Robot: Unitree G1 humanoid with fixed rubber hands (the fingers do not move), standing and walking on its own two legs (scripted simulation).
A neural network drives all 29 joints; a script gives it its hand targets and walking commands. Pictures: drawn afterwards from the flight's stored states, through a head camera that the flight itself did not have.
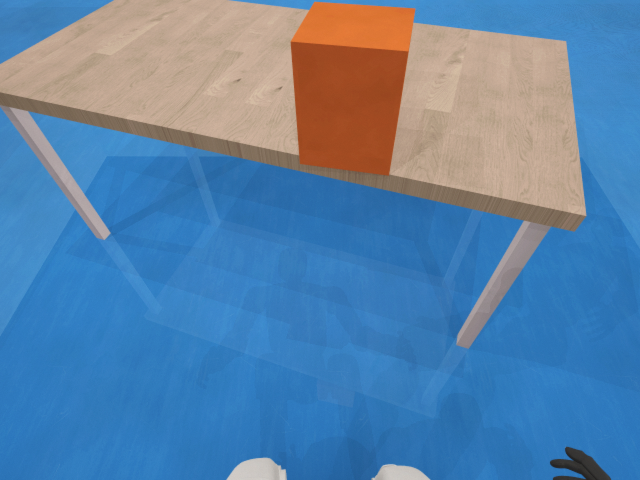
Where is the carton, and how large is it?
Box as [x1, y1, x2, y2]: [291, 2, 415, 175]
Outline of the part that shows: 314,2 291,40 300,163 388,175 415,8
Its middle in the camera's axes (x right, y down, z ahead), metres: +0.06 -0.29 +0.76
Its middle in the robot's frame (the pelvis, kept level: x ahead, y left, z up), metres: +0.78 -0.05 +0.06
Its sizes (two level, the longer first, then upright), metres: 0.190 0.172 0.254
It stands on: a table, 0.69 m high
